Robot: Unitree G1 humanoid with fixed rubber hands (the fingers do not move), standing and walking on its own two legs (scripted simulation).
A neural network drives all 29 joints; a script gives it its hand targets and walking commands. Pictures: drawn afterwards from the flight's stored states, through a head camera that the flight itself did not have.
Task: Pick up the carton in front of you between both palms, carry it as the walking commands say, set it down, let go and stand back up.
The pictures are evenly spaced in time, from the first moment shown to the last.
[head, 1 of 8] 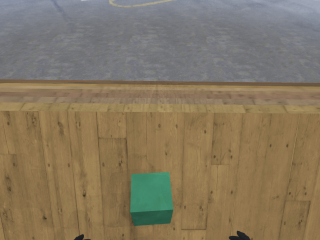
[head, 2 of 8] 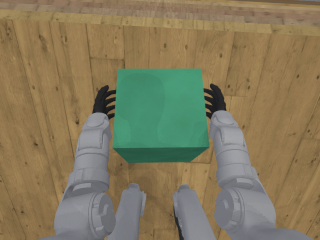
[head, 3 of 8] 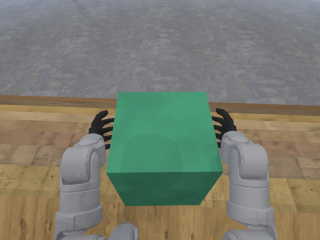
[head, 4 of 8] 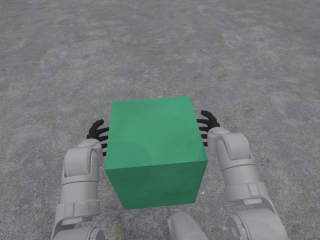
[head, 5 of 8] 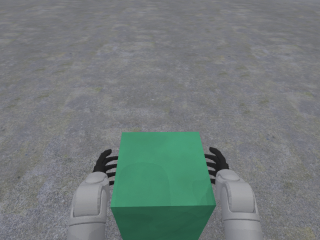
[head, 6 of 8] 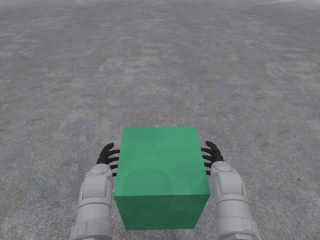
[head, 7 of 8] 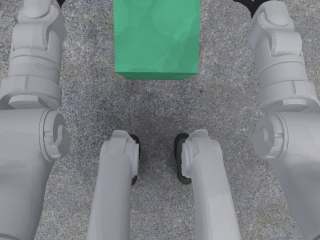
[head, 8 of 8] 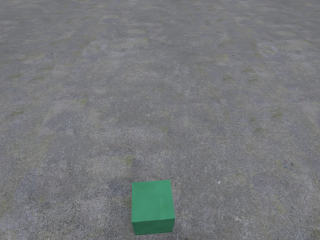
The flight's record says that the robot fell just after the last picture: no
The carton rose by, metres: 0.69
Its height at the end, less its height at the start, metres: -1.56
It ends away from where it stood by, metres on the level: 5.83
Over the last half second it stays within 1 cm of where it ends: yes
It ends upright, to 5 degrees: yes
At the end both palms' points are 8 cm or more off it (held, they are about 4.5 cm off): yes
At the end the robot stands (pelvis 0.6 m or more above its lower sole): yes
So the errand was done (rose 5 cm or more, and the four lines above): yes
